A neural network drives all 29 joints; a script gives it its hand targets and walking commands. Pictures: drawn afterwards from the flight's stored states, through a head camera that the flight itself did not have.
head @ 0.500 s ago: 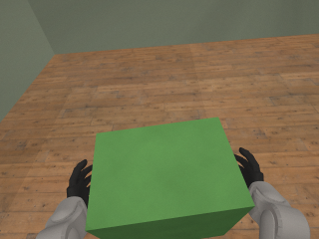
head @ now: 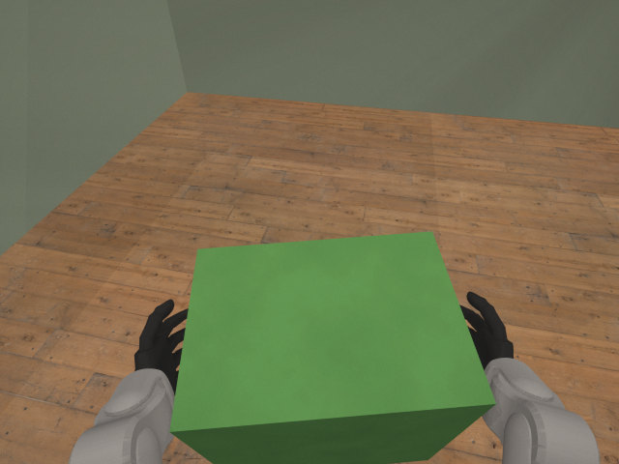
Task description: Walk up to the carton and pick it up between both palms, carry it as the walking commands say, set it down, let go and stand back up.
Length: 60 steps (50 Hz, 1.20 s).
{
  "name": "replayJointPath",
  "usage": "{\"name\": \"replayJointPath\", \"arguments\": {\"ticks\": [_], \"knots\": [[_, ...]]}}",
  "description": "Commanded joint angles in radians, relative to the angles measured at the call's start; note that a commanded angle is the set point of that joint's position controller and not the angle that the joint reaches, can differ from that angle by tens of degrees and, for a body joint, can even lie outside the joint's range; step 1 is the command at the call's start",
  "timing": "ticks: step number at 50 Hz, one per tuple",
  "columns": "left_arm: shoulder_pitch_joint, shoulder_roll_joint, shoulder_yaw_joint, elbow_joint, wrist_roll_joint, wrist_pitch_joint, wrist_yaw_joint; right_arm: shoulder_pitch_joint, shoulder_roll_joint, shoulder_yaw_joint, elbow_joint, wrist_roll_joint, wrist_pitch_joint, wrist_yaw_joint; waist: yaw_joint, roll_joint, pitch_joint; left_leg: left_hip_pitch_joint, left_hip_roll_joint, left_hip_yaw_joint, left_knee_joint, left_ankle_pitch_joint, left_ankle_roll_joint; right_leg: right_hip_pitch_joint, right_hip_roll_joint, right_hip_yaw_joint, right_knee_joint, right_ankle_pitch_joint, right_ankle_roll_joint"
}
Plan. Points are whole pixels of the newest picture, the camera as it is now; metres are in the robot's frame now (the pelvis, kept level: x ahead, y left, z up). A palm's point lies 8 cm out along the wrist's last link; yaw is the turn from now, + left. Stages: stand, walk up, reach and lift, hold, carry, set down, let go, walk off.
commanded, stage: carry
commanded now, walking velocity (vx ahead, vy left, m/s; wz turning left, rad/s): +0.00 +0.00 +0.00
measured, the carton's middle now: (323, 364) +0.26 +0.01 +0.04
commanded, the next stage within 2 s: none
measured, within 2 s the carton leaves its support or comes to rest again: neither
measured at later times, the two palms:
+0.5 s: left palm (197, 453) +0.15 +0.13 +0.08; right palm (556, 443) +0.16 -0.23 +0.06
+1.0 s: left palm (185, 432) +0.18 +0.15 +0.06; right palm (519, 425) +0.19 -0.20 +0.05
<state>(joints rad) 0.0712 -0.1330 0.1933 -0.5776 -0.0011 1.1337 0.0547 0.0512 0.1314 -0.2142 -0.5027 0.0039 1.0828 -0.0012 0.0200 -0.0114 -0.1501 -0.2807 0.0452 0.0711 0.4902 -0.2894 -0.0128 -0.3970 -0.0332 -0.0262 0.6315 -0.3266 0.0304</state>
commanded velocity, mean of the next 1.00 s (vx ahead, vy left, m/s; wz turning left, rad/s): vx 0.00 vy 0.00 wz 0.00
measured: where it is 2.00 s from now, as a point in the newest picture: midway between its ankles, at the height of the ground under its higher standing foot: outside the picture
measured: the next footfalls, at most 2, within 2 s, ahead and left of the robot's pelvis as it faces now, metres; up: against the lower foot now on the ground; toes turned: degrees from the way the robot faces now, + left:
right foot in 0.02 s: +0.03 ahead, -0.13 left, +0.00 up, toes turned -4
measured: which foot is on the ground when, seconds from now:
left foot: down 0.00-1.00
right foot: up 0.00-0.00, down 0.02-1.00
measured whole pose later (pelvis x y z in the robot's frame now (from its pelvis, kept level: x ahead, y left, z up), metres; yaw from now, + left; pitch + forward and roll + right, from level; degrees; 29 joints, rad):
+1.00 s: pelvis -0.07 -0.02 +0.00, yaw +1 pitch +4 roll +1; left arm 0.01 -0.12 0.21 -0.26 0.04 0.92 0.02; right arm -0.03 0.12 -0.24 -0.21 -0.05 0.90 0.02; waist 0.00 0.00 -0.11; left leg -0.38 0.05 0.06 0.49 -0.19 -0.04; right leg -0.43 -0.03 -0.07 0.55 -0.19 -0.03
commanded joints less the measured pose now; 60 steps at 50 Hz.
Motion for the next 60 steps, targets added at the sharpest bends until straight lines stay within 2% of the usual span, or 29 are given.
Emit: {"name": "replayJointPath", "arguments": {"ticks": [1,2,4,5,7,8,11,12,15,16,18,19,22,24,25,26,31,33,37,40,42,44,45,46,49,52,53,59,60], "knots": [[-0.359,-0.604,-0.815,-0.031,-0.207,0.015,-0.113,-0.339,0.641,0.801,-0.103,0.234,0.048,0.062,-0.031,0.06,-0.217,0.014,0.09,-0.074,0.033,0.34,-0.001,0.303,-0.107,0.058,-0.181,0.541,-0.041],[-0.355,-0.597,-0.8,-0.015,-0.2,0.022,-0.114,-0.339,0.648,0.809,-0.087,0.228,0.062,0.059,-0.04,-0.015,-0.184,-0.045,0.059,-0.056,0.049,0.191,-0.017,0.304,-0.153,0.081,-0.165,0.678,-0.045],[-0.362,-0.564,-0.716,0.1,-0.157,-0.016,-0.118,-0.453,0.626,0.794,-0.042,0.21,0.041,0.069,-0.029,-0.135,-0.142,0.007,0.075,-0.078,-0.025,0.176,-0.019,0.198,-0.138,0.057,-0.155,0.559,-0.059],[-0.403,-0.527,-0.658,0.191,-0.118,-0.042,-0.122,-0.478,0.587,0.737,0.074,0.172,0.02,0.079,-0.028,-0.106,-0.11,0.022,0.071,-0.072,-0.028,0.112,-0.022,0.14,-0.136,0.071,-0.204,0.41,-0.055],[-0.458,-0.587,-0.705,0.143,-0.129,-0.087,-0.124,-0.521,0.662,0.769,0.038,0.198,-0.023,0.094,-0.025,-0.047,-0.065,-0.006,0.098,-0.101,-0.073,0.084,-0.016,0.081,-0.115,0.048,-0.208,0.215,-0.035],[-0.48,-0.657,-0.765,0.034,-0.174,-0.1,-0.127,-0.573,0.734,0.839,-0.099,0.248,-0.035,0.1,-0.022,-0.059,-0.065,-0.027,0.09,-0.089,-0.073,0.041,-0.02,0.074,-0.127,0.076,-0.228,0.127,-0.041],[-0.489,-0.685,-0.771,0.007,-0.194,-0.098,-0.12,-0.568,0.777,0.844,-0.106,0.26,-0.032,0.094,-0.018,-0.053,-0.106,0.001,0.057,-0.058,-0.038,0.012,-0.025,0.029,-0.138,0.118,-0.294,-0.061,-0.047],[-0.486,-0.7,-0.801,-0.067,-0.217,-0.088,-0.115,-0.536,0.795,0.873,-0.157,0.281,-0.019,0.09,-0.02,-0.046,-0.137,0.023,0.057,-0.056,-0.032,0.025,-0.029,0.025,-0.148,0.136,-0.301,-0.055,-0.053],[-0.454,-0.57,-0.707,0.085,-0.146,-0.106,-0.115,-0.434,0.657,0.745,0.061,0.176,-0.034,0.083,-0.027,-0.051,-0.18,0.064,0.059,-0.045,-0.021,0.036,-0.027,0.023,-0.137,0.138,-0.314,-0.06,-0.056],[-0.437,-0.615,-0.751,0.017,-0.179,-0.098,-0.117,-0.455,0.698,0.8,-0.047,0.211,-0.034,0.079,-0.024,-0.062,-0.161,0.039,0.05,-0.032,-0.012,0.024,-0.035,0.031,-0.149,0.15,-0.34,-0.078,-0.047],[-0.453,-0.59,-0.716,0.094,-0.157,-0.108,-0.122,-0.45,0.659,0.758,0.038,0.175,-0.044,0.079,-0.027,-0.073,-0.111,0.031,0.042,-0.031,-0.021,-0.005,-0.028,-0.015,-0.141,0.156,-0.381,-0.192,-0.052],[-0.437,-0.648,-0.791,-0.036,-0.215,-0.092,-0.121,-0.451,0.726,0.822,-0.089,0.222,-0.033,0.073,-0.026,-0.07,-0.11,0.033,0.03,-0.022,-0.011,-0.026,-0.026,-0.028,-0.142,0.167,-0.398,-0.243,-0.049],[-0.5,-0.641,-0.789,-0.031,-0.227,-0.093,-0.128,-0.457,0.715,0.794,-0.059,0.191,-0.035,0.064,-0.029,-0.1,-0.117,0.021,0.028,-0.007,0.005,0.037,-0.026,0.003,-0.14,0.15,-0.395,-0.186,-0.054],[-0.471,-0.629,-0.769,0.003,-0.203,-0.102,-0.126,-0.446,0.699,0.784,-0.033,0.196,-0.044,0.07,-0.031,-0.063,-0.159,0.052,0.026,-0.01,-0.009,0.073,-0.022,0.005,-0.121,0.113,-0.368,-0.179,-0.062],[-0.488,-0.654,-0.819,-0.098,-0.232,-0.096,-0.121,-0.454,0.728,0.825,-0.123,0.224,-0.039,0.066,-0.032,-0.036,-0.157,0.039,0.034,-0.022,-0.027,0.062,-0.019,0.009,-0.121,0.114,-0.352,-0.187,-0.065],[-0.45,-0.572,-0.729,0.072,-0.163,-0.101,-0.122,-0.429,0.645,0.75,0.041,0.17,-0.045,0.069,-0.033,-0.03,-0.148,0.041,0.048,-0.044,-0.052,0.053,-0.016,-0.006,-0.11,0.101,-0.34,-0.184,-0.058],[-0.453,-0.641,-0.823,-0.071,-0.219,-0.08,-0.111,-0.43,0.707,0.815,-0.104,0.222,-0.025,0.068,-0.032,0.018,-0.125,-0.004,0.067,-0.063,-0.071,0.014,-0.019,-0.022,-0.101,0.1,-0.316,-0.195,-0.062],[-0.449,-0.551,-0.697,0.143,-0.13,-0.108,-0.115,-0.448,0.612,0.709,0.1,0.145,-0.052,0.073,-0.03,0.007,-0.148,0.006,0.094,-0.092,-0.107,0.035,-0.015,0.006,-0.078,0.06,-0.258,-0.081,-0.059],[-0.479,-0.614,-0.752,0.106,-0.151,-0.159,-0.122,-0.485,0.661,0.734,0.043,0.156,-0.104,0.084,-0.021,0.028,-0.131,-0.051,0.108,-0.113,-0.122,0.015,-0.012,0.04,-0.077,0.047,-0.214,-0.006,-0.05],[-0.533,-0.591,-0.696,0.198,-0.122,-0.207,-0.128,-0.514,0.649,0.666,0.168,0.116,-0.151,0.092,-0.021,0.072,-0.141,-0.04,0.102,-0.103,-0.118,-0.005,-0.014,0.016,-0.089,0.054,-0.205,-0.035,-0.049],[-0.521,-0.645,-0.738,0.126,-0.157,-0.217,-0.124,-0.502,0.698,0.716,0.084,0.161,-0.158,0.089,-0.023,0.022,-0.169,-0.02,0.102,-0.091,-0.092,0.083,-0.016,0.045,-0.093,0.054,-0.2,0.04,-0.047],[-0.545,-0.613,-0.719,0.114,-0.148,-0.24,-0.12,-0.473,0.676,0.683,0.13,0.14,-0.173,0.09,-0.024,0.034,-0.227,0.035,0.103,-0.085,-0.058,0.174,-0.013,0.066,-0.096,0.043,-0.173,0.171,-0.046],[-0.548,-0.561,-0.66,0.229,-0.1,-0.256,-0.126,-0.474,0.622,0.624,0.246,0.094,-0.192,0.092,-0.025,0.036,-0.22,0.024,0.096,-0.08,-0.062,0.171,-0.012,0.073,-0.095,0.041,-0.159,0.199,-0.046],[-0.542,-0.609,-0.727,0.11,-0.151,-0.254,-0.121,-0.476,0.675,0.681,0.124,0.137,-0.193,0.085,-0.022,0.037,-0.223,0.029,0.096,-0.079,-0.062,0.152,-0.012,0.071,-0.099,0.052,-0.158,0.178,-0.047],[-0.502,-0.579,-0.68,0.175,-0.125,-0.266,-0.119,-0.492,0.619,0.65,0.129,0.116,-0.213,0.075,-0.025,0.046,-0.231,0.047,0.103,-0.081,-0.059,0.177,-0.007,0.063,-0.097,0.036,-0.151,0.171,-0.043],[-0.499,-0.585,-0.707,0.134,-0.153,-0.264,-0.113,-0.431,0.642,0.665,0.133,0.113,-0.201,0.064,-0.025,-0.019,-0.232,0.038,0.084,-0.063,-0.034,0.16,-0.009,0.09,-0.111,0.054,-0.17,0.206,-0.055],[-0.512,-0.541,-0.655,0.217,-0.12,-0.276,-0.119,-0.442,0.591,0.621,0.211,0.079,-0.215,0.067,-0.028,-0.048,-0.205,0.021,0.084,-0.067,-0.036,0.153,-0.008,0.079,-0.104,0.047,-0.18,0.198,-0.046],[-0.51,-0.585,-0.7,0.115,-0.153,-0.28,-0.106,-0.473,0.624,0.68,0.078,0.131,-0.22,0.056,-0.028,-0.01,-0.197,0.028,0.075,-0.044,-0.038,0.181,-0.015,0.1,-0.115,0.046,-0.175,0.223,-0.056],[-0.468,-0.506,-0.61,0.279,-0.086,-0.283,-0.107,-0.447,0.551,0.608,0.242,0.078,-0.222,0.059,-0.026,-0.011,-0.213,0.03,0.08,-0.057,-0.033,0.192,-0.014,0.106,-0.117,0.053,-0.17,0.241,-0.057]]}}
